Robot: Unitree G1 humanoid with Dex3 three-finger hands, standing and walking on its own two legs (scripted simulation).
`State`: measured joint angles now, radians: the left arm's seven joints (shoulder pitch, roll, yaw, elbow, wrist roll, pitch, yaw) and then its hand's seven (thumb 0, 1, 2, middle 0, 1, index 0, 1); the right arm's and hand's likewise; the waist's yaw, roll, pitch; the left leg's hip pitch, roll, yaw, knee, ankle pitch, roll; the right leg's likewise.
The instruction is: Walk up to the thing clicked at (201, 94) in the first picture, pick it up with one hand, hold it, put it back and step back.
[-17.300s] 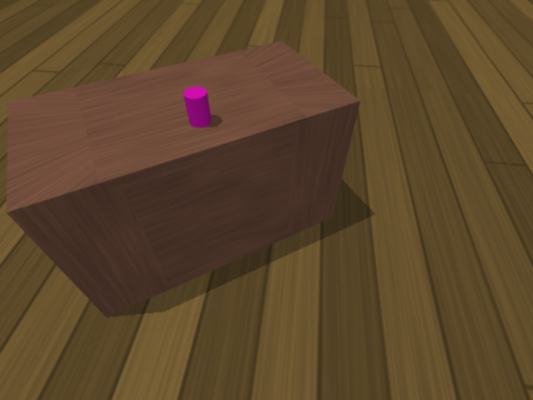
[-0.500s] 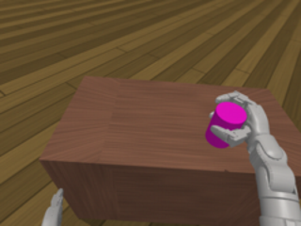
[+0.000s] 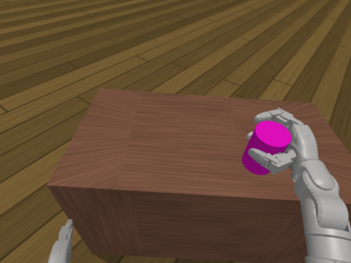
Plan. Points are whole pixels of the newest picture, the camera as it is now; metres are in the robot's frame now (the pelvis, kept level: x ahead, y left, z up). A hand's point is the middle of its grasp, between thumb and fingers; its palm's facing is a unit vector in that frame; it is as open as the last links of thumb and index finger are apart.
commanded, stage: hold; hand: right
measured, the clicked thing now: (264, 148) +0.33 -0.16 +0.15
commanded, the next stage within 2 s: crouch in 1.52 s
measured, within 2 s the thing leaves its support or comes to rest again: neither
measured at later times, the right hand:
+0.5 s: hand (265, 138) +0.33 -0.16 +0.17, palm faces -0.04 +1.00 -0.03, open 9.7 cm
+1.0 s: hand (262, 135) +0.34 -0.15 +0.18, palm faces -0.05 +1.00 -0.03, open 9.7 cm
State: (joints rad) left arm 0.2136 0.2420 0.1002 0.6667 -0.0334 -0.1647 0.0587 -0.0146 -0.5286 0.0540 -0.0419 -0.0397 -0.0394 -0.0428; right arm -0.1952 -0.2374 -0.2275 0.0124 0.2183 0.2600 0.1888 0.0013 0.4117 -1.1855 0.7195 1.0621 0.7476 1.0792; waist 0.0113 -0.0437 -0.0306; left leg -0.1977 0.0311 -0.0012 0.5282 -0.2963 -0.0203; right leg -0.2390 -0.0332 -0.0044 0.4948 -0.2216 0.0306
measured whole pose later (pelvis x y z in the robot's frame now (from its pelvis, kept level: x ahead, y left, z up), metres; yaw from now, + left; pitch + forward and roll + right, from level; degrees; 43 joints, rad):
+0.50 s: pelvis +0.01 +0.00 +0.00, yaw +0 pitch -2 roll +0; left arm 0.20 0.23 0.11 0.70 -0.03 -0.17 0.05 -0.01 -0.53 0.05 -0.04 -0.04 -0.04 -0.04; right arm -0.21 -0.23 -0.20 -0.01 0.21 0.27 0.18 0.00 0.41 -1.19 0.72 1.06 0.75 1.08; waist 0.01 -0.05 -0.04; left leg -0.18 0.03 0.00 0.51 -0.30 -0.03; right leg -0.23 -0.03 -0.01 0.49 -0.23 0.03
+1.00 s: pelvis +0.01 +0.00 +0.00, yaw +0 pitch -2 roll +0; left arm 0.19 0.23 0.11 0.68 -0.03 -0.15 0.05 -0.01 -0.53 0.05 -0.04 -0.04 -0.04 -0.04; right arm -0.22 -0.23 -0.20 0.00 0.21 0.29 0.17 0.00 0.41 -1.19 0.72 1.06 0.75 1.08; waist 0.01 -0.06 -0.03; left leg -0.18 0.03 0.00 0.51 -0.30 -0.02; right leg -0.22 -0.03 0.00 0.49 -0.23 0.03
